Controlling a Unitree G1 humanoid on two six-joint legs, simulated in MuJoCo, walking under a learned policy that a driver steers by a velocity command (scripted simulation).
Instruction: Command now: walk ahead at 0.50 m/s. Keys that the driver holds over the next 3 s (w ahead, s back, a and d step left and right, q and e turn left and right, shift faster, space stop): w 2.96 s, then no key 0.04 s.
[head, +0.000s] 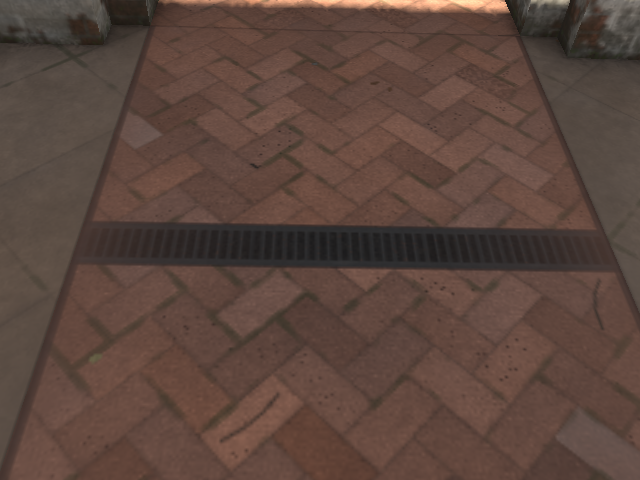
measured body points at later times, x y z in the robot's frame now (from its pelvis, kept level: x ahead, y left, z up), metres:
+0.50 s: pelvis +0.29 -0.07 -0.01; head +0.31 -0.09 +0.44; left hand +0.35 +0.19 -0.13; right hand +0.38 -0.34 -0.14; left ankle +0.29 +0.09 -0.66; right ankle +0.32 -0.15 -0.75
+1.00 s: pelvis +0.58 -0.01 -0.01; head +0.61 +0.01 +0.44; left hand +0.62 +0.26 -0.16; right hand +0.68 -0.27 -0.13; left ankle +0.64 +0.08 -0.75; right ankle +0.49 -0.16 -0.65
